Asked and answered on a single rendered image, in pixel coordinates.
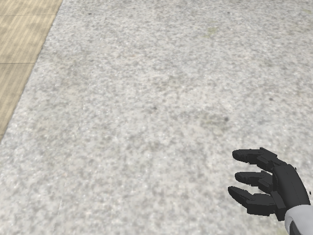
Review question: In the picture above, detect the right robot forearm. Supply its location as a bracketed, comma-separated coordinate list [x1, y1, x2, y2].
[285, 205, 313, 235]

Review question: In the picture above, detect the robot right hand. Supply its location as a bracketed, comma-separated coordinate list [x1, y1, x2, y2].
[228, 147, 311, 221]

